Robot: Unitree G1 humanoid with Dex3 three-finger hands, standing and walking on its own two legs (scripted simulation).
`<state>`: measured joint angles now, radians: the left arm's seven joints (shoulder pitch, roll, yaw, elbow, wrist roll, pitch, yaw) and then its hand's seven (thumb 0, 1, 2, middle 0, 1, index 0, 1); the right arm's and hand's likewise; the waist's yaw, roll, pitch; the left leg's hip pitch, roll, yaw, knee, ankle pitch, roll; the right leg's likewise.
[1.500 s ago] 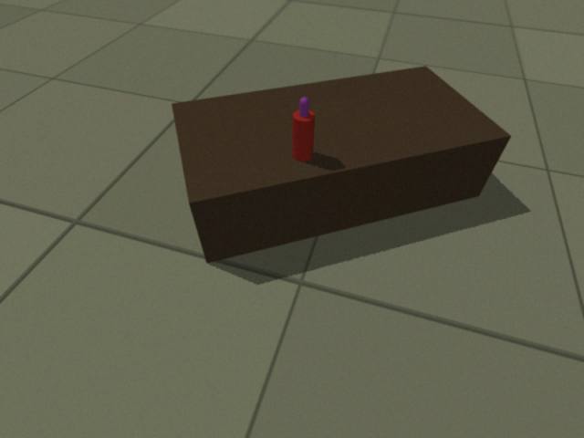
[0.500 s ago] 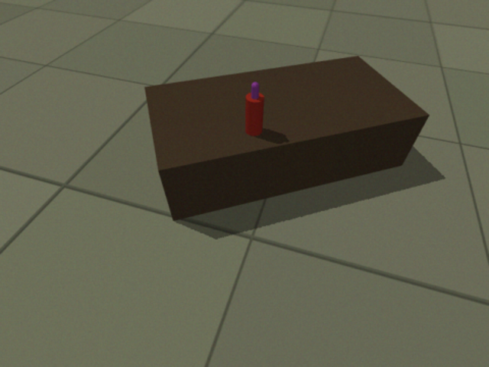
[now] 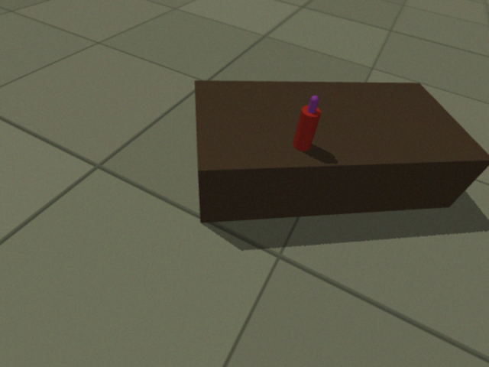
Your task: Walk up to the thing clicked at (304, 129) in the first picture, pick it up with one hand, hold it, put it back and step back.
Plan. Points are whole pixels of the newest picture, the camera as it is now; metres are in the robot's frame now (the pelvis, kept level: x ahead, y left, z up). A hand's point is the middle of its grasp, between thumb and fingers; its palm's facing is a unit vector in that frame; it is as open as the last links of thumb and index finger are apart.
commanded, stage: walk up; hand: right
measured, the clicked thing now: (308, 122) +1.09 -0.24 -0.27
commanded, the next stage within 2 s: none
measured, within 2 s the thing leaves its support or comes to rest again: neither
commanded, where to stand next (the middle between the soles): +0.62 -0.11 m, yaw +8 degrees
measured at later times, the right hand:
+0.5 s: hand (413, 334) +0.24 -0.33 -0.15, palm faces -0.08 +0.92 -0.39, open 7.4 cm
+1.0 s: hand (384, 205) +0.54 -0.34 -0.11, palm faces -0.14 +0.88 -0.46, open 7.4 cm
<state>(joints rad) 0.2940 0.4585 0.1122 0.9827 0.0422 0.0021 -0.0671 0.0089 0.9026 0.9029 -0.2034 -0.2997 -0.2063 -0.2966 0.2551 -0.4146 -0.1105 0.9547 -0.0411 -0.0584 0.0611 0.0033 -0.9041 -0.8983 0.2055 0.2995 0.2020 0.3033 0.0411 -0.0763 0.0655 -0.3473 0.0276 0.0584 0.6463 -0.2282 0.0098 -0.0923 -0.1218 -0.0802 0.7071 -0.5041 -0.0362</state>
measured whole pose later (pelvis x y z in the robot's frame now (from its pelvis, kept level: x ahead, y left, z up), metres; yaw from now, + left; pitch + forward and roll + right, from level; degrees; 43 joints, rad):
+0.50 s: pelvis +0.21 -0.05 +0.00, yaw +4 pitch -3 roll +1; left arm 0.15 0.39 0.10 0.84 0.02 -0.03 -0.10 0.01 0.91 0.90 -0.20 -0.30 -0.20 -0.30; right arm 0.40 -0.42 -0.05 0.86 -0.01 -0.07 0.00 0.00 -0.90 -0.90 0.21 0.30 0.21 0.30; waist -0.03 0.02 0.10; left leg -0.15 0.05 -0.05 0.88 -0.48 0.02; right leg -0.40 -0.05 -0.08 0.68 -0.23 -0.03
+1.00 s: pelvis +0.40 -0.08 +0.00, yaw +7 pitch -3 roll +0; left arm 0.38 0.41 0.06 0.82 0.02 0.02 -0.06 0.01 0.90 0.90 -0.20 -0.30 -0.21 -0.30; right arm 0.27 -0.39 -0.05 0.79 -0.01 -0.09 0.00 0.00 -0.90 -0.90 0.21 0.30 0.20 0.30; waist 0.03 -0.07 0.11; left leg -0.37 0.03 0.09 0.66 -0.24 0.05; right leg -0.30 0.03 -0.05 1.09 -0.52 -0.04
